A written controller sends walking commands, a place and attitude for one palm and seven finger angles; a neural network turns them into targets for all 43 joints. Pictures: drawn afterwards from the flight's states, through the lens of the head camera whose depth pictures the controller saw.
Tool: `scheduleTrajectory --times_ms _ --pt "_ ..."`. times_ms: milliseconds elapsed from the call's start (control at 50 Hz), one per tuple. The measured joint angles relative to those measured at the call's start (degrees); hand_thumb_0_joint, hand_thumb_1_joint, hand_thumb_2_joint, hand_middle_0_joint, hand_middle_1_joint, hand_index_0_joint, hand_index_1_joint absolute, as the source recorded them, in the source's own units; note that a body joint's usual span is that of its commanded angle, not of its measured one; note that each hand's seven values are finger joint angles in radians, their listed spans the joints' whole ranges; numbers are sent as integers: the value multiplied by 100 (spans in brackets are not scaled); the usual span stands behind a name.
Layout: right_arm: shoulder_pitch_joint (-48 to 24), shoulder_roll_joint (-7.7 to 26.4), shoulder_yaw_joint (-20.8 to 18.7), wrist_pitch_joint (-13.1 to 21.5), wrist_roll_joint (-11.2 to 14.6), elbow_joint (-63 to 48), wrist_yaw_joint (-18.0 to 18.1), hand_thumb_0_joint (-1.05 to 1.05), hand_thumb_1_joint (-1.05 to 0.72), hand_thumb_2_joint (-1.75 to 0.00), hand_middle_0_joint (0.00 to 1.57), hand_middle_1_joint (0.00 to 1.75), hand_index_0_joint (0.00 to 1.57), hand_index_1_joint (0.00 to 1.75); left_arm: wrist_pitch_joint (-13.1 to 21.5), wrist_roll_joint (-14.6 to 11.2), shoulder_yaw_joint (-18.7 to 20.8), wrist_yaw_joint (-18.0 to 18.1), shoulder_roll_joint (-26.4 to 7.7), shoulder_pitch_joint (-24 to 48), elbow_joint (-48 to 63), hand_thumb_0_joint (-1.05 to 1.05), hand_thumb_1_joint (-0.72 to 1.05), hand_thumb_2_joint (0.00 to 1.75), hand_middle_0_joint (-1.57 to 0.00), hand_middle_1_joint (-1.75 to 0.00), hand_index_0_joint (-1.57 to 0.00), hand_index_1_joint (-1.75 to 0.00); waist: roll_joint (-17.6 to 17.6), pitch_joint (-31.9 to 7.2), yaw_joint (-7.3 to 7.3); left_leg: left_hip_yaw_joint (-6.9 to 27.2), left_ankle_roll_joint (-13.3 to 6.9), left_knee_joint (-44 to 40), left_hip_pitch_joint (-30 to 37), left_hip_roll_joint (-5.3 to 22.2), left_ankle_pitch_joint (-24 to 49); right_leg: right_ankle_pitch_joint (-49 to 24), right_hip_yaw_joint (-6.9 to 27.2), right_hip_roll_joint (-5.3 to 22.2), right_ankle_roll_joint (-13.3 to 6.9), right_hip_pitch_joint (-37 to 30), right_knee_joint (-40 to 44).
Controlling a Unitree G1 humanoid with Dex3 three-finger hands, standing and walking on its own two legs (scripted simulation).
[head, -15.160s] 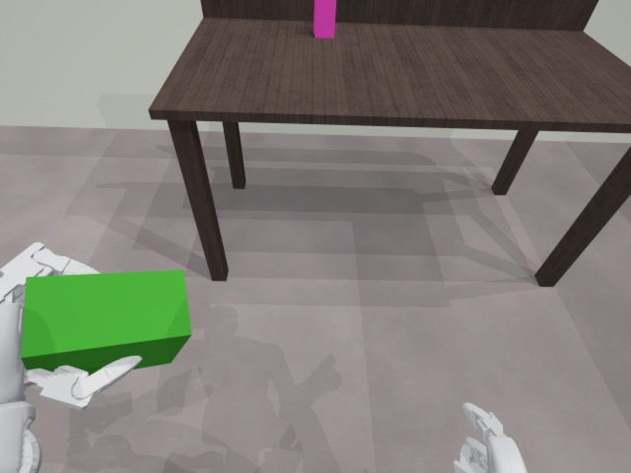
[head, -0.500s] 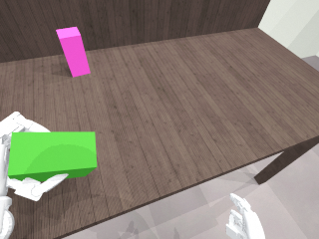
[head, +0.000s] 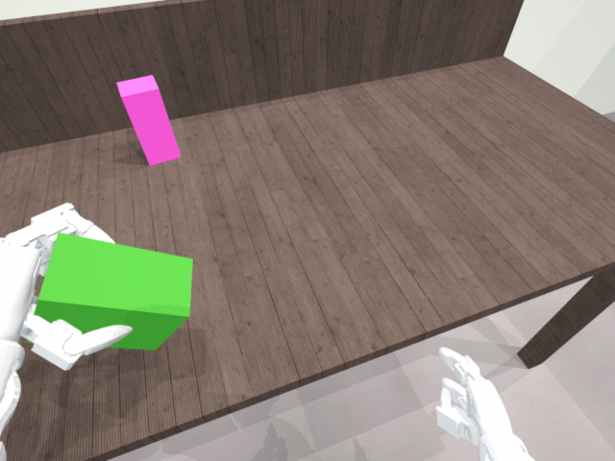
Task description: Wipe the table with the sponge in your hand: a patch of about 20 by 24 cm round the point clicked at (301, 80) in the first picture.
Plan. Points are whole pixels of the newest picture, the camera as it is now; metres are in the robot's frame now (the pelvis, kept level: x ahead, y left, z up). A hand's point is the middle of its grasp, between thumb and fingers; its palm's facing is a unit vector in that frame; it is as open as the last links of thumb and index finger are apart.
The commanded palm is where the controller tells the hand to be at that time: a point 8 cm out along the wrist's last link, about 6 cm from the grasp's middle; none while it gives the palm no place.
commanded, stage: turn the palm down, sponge in hand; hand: left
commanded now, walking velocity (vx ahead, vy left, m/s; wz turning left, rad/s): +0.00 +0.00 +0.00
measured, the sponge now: (134, 301) +0.24 +0.21 +0.14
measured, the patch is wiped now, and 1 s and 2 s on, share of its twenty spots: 0.00 0.00 0.00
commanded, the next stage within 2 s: move the sponge above the wiping area in 1.94 s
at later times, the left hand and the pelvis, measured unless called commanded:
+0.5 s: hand (109, 289) +0.22 +0.21 +0.19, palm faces +0.28 -0.51 -0.81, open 10.2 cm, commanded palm +0.17 +0.26 +0.21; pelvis +0.00 -0.07 -0.02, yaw +1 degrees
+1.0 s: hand (57, 288) +0.22 +0.26 +0.18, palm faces +0.29 -0.26 -0.92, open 10.2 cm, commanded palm +0.18 +0.26 +0.23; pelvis +0.00 -0.03 -0.01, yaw +1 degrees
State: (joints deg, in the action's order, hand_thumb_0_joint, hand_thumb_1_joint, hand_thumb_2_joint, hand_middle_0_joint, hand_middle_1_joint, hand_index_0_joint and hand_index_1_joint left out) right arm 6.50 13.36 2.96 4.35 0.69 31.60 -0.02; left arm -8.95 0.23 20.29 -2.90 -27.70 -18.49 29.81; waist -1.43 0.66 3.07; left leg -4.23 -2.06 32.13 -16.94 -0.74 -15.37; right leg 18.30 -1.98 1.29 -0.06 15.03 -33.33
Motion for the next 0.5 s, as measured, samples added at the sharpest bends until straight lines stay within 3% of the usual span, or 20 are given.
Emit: scheduleTrajectory --times_ms 60,120,200,300,380,440,500 --pt "17 -64 24 5 -63 -45 94 2 -90 -90 21 30 23 31 388 8 -77 99 -126 -355 96 0 -50 103 -73 -134 -72 -134 56 -31 56 87 88 191 -165 72 -54 90 -86 -66 -94 144 -194" --pt "78 -86 -6 13 -86 49 197 2 -90 -90 21 30 23 31 673 186 88 394 -278 -129 -105 0 -51 103 -73 -134 -72 -134 79 -39 176 249 195 389 -324 146 -98 166 -246 -139 -208 229 -338" --pt "138 18 9 -79 -22 206 359 2 -90 -90 21 30 22 31 434 424 325 470 -386 481 -704 0 -50 103 -73 -134 -72 -134 -31 -86 250 447 300 550 -463 196 -115 239 -440 -195 -326 292 -465" --pt "205 166 11 -129 89 196 585 2 -90 -90 21 30 22 30 -44 728 134 -24 -565 815 -1265 0 -50 103 -73 -134 -72 -134 -228 -80 210 505 348 556 -439 257 -104 263 -493 -261 -427 283 -508" --pt "265 167 -64 -49 80 129 631 2 -90 -90 21 30 21 30 228 794 19 -301 -780 555 -1117 0 -50 103 -73 -134 -72 -134 -249 -82 108 456 367 596 -441 346 -147 296 -438 -348 -505 329 -570" --pt "371 171 -151 -3 59 85 596 2 -90 -90 21 30 21 30 506 741 122 -238 -930 306 -825 0 -50 103 -73 -134 -72 -134 -222 -138 63 447 393 698 -496 395 -218 361 -408 -401 -548 398 -665" --pt "470 245 -231 -34 94 76 554 2 -90 -90 21 30 21 30 518 723 293 -40 -1069 133 -661 0 -50 103 -73 -134 -72 -134 -231 -193 82 494 405 806 -538 386 -282 438 -364 -424 -564 454 -776"
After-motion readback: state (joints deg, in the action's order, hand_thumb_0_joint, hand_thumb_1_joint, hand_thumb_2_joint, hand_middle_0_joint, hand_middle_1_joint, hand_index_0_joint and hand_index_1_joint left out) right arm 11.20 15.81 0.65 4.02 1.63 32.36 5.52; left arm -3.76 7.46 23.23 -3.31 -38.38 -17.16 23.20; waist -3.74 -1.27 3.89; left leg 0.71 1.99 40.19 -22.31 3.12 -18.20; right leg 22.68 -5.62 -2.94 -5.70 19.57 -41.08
